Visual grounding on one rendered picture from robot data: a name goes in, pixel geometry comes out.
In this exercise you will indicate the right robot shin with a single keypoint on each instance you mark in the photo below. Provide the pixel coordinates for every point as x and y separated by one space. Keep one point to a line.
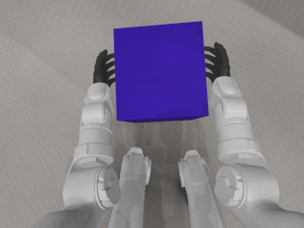
195 153

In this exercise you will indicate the right robot thigh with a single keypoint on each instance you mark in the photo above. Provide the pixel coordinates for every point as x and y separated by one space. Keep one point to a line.
204 209

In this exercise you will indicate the left robot upper arm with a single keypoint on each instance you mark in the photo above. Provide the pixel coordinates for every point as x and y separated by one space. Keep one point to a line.
89 194

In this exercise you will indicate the right robot hand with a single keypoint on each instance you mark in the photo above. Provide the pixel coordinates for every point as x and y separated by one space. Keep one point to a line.
220 65

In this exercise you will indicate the right robot upper arm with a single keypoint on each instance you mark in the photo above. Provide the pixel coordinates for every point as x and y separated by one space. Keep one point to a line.
251 194

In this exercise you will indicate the robot right forearm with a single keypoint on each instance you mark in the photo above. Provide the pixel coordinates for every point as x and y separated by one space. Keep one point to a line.
236 143

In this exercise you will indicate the carton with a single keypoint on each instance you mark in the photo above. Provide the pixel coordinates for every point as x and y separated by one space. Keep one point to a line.
160 73

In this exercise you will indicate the left robot hand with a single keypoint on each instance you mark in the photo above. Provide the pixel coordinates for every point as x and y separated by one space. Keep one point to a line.
101 73

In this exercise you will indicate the robot left forearm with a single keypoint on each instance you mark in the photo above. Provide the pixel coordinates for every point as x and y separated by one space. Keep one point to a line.
96 129

